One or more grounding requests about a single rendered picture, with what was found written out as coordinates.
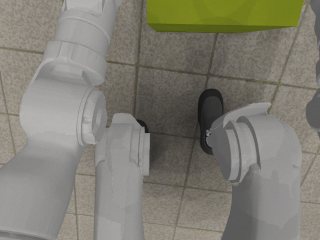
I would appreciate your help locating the robot right upper arm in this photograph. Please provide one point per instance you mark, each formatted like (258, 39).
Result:
(313, 112)

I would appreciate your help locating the right robot forearm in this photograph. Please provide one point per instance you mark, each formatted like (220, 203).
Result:
(315, 6)

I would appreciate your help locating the robot left upper arm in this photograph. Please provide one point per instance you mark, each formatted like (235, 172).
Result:
(59, 119)

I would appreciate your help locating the carton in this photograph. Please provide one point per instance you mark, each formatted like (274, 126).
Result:
(222, 16)

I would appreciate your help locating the left robot forearm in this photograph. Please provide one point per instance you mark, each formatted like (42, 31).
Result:
(79, 49)

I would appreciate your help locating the left robot thigh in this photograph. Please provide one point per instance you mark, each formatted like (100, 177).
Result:
(119, 178)

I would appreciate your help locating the right robot shin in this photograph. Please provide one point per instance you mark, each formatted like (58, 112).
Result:
(253, 109)

